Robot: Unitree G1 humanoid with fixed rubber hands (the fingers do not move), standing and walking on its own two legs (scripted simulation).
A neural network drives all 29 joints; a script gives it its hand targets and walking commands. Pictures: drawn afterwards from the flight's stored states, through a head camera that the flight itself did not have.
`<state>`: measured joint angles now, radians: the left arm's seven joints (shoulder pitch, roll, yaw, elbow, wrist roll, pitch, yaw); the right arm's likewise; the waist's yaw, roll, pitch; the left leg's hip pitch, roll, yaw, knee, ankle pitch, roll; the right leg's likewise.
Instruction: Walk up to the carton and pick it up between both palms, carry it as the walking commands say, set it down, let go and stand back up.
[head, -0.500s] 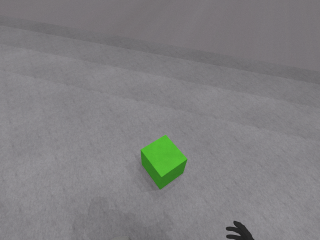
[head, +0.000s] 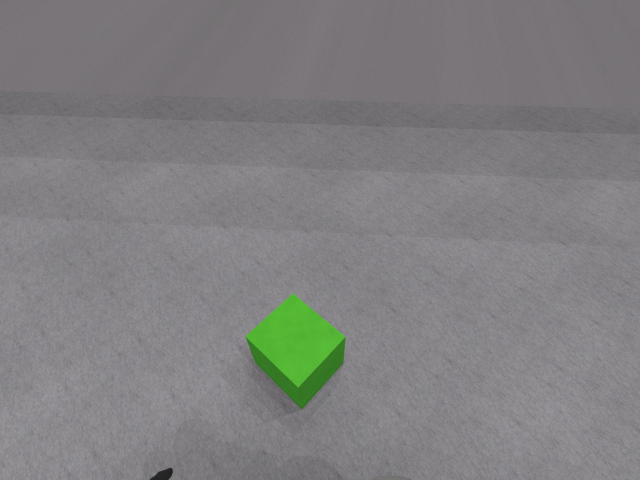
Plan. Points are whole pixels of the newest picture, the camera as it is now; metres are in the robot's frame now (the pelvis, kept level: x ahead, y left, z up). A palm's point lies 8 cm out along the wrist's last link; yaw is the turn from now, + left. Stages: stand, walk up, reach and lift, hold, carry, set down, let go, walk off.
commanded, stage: walk up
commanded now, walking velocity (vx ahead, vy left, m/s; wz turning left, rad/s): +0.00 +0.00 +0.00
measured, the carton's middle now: (297, 350) +0.55 +0.04 -0.67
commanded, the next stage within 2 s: none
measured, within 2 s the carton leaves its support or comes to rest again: neither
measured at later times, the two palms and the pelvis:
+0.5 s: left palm out of the picture +0.02 +0.22 -0.13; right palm out of the picture +0.01 -0.22 -0.14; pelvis +0.02 +0.00 +0.01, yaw +1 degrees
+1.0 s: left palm out of the picture +0.04 +0.30 -0.15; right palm out of the picture +0.09 -0.22 -0.10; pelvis +0.01 +0.03 +0.00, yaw +16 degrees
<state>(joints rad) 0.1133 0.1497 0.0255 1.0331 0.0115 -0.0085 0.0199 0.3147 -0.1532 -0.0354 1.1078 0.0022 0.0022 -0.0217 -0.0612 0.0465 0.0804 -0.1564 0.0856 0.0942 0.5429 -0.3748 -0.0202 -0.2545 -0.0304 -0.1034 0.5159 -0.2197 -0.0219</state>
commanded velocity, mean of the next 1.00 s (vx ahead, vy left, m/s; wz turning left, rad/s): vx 0.03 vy -0.05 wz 0.25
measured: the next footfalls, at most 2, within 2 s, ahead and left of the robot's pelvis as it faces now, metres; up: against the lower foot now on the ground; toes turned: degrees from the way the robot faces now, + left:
right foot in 1.48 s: +0.19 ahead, -0.17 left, +0.00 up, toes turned +24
left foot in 1.86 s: +0.17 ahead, -0.11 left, +0.00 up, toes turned +35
